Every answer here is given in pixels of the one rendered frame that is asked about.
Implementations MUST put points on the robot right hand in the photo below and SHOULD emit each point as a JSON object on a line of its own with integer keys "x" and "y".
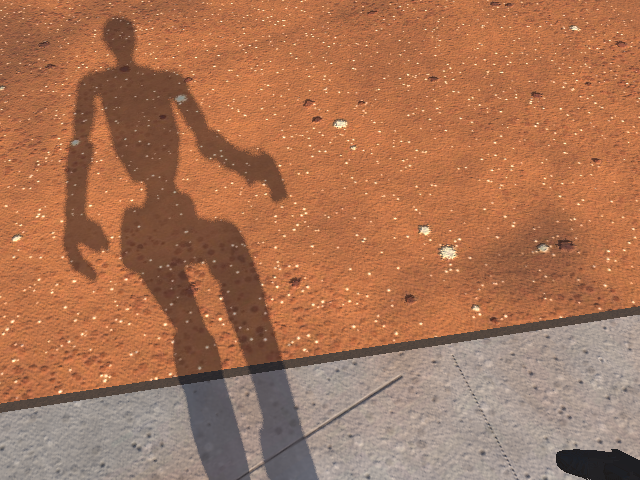
{"x": 599, "y": 465}

